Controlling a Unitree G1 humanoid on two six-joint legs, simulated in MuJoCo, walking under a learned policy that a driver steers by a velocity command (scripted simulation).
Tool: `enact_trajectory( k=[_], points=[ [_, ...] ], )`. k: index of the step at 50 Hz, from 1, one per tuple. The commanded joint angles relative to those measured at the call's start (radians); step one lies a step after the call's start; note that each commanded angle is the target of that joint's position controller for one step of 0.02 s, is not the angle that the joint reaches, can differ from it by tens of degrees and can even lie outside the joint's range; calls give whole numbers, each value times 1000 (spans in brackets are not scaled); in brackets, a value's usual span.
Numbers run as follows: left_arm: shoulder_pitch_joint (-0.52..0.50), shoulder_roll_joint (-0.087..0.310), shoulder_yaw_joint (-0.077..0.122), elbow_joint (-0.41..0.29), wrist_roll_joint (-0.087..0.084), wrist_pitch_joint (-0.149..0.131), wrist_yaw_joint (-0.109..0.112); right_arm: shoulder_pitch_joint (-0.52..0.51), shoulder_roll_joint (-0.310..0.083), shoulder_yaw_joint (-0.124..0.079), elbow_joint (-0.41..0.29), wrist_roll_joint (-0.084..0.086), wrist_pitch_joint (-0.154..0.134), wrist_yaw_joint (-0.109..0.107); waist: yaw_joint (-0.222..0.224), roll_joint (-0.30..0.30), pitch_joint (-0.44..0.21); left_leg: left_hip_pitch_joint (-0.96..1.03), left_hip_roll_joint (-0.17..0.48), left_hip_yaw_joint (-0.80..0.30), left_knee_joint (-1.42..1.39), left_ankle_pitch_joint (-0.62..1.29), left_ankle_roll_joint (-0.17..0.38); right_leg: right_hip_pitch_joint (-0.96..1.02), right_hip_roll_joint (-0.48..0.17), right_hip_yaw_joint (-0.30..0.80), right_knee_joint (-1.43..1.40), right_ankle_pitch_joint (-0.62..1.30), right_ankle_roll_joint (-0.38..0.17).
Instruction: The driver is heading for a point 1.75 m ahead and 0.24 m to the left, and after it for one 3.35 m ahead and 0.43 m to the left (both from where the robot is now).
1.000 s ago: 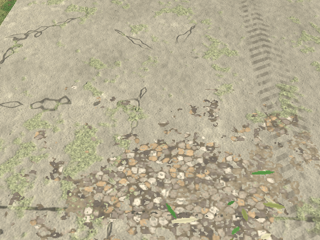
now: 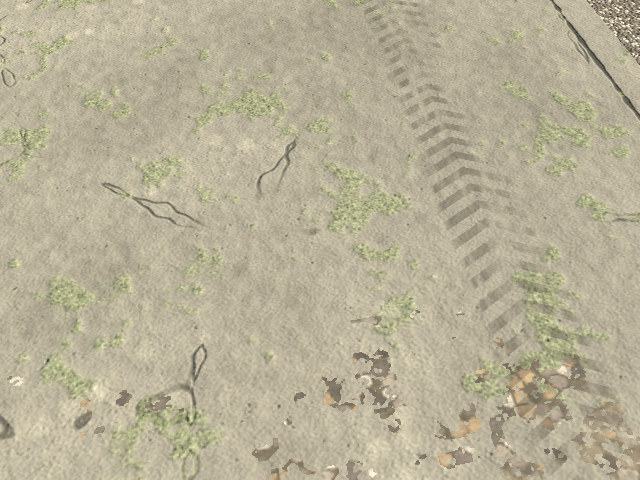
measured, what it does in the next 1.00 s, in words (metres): steps on the spot: left foot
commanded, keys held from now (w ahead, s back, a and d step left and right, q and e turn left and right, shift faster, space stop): no key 1.00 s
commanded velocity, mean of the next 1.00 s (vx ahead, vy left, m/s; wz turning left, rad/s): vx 0.06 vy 0.00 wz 0.00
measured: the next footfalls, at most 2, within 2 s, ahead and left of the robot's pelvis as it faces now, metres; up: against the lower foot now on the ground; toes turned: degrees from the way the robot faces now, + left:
left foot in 0.34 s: +0.12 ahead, +0.12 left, +0.00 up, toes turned +0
left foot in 1.86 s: +0.19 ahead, +0.13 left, +0.00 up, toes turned +4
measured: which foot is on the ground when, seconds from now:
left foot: up 0.00-0.32, down 0.34-1.00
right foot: down 0.00-1.00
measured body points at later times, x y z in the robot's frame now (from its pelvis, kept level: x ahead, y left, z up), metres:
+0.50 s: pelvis +0.07 +0.01 +0.01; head +0.07 +0.01 +0.46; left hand +0.10 +0.24 -0.14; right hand +0.10 -0.22 -0.14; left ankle +0.08 +0.12 -0.73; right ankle +0.08 -0.07 -0.73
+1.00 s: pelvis +0.08 +0.01 +0.02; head +0.09 +0.01 +0.47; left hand +0.07 +0.23 -0.15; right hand +0.07 -0.20 -0.15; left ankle +0.08 +0.12 -0.73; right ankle +0.08 -0.07 -0.73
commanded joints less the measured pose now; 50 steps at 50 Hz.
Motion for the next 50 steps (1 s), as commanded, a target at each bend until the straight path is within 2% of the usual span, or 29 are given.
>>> enact_trajectory(
  k=[1,2,3,6,10,13,15,16,17,18,19,20,22,27,38,50],
  points=[
    [166,75,20,26,-19,0,12,34,-79,-21,-41,-20,8,-3,53,-78,-118,-279,75,-55,141,26,-4,344,-317,274,-194,791,-167],
    [144,58,12,34,-21,0,17,41,-74,-21,-38,-33,24,3,25,-90,-99,-223,85,-48,85,54,-15,265,-279,226,-229,750,-142],
    [143,59,8,40,-14,-3,19,57,-58,-20,-25,-36,38,8,11,-86,-112,-157,74,-37,57,84,-22,219,-264,192,-239,771,-133],
    [142,89,7,64,-7,-15,17,66,-24,-13,-8,-31,64,9,-24,-83,-144,-70,66,-12,-70,137,-37,154,-236,119,-249,783,-135],
    [180,96,3,101,-1,0,18,-38,-30,-3,-9,-28,83,-6,12,-124,-131,-25,74,17,-276,204,-34,129,-213,115,-269,522,-111],
    [202,96,2,123,1,22,23,-84,-38,2,-1,-25,86,-15,33,-110,-98,5,78,22,-378,191,-28,108,-223,170,-288,208,-111],
    [184,89,-1,129,-8,36,29,-77,-26,10,18,-28,78,-20,13,-77,-63,80,76,30,-547,263,-15,71,-208,189,-265,39,-82],
    [203,79,-4,137,-7,39,31,-76,-41,11,25,-31,69,-23,16,-41,-47,129,109,-14,-634,341,-9,47,-190,196,-254,-16,-45],
    [223,65,-6,139,-6,39,31,-54,-76,8,33,-38,57,-28,30,1,-46,161,186,-91,-669,425,1,37,-156,184,-217,-48,-11],
    [319,23,-9,160,-19,44,28,-100,-116,2,39,-21,52,-27,108,103,-21,89,226,-148,-662,455,34,68,-71,127,-234,-97,14],
    [313,27,-10,189,-15,52,32,-116,-62,12,46,-11,49,-17,85,93,-8,-21,214,-139,-688,363,31,182,-62,114,-239,-76,26],
    [290,45,-4,192,-14,57,36,-119,-36,19,50,-11,45,-13,75,75,8,-59,183,-115,-701,325,13,228,-75,126,-230,-34,27],
    [267,58,1,197,-12,60,36,-110,-37,20,66,-10,44,-19,67,68,-4,-31,153,-89,-707,336,-1,244,-95,138,-223,7,20],
    [261,26,-6,232,-14,58,42,-89,-26,23,96,-10,45,-24,59,6,-12,22,155,-83,-702,378,7,236,-101,138,-237,19,29],
    [278,5,-13,288,-14,65,51,-57,-5,32,144,-12,49,-28,55,-7,-2,29,148,-75,-706,381,9,243,-107,138,-233,31,33],
    [301,-16,-19,319,-13,66,54,-27,16,38,171,-12,52,-30,53,-5,15,22,141,-71,-708,356,8,226,-110,143,-236,10,34]
  ],
)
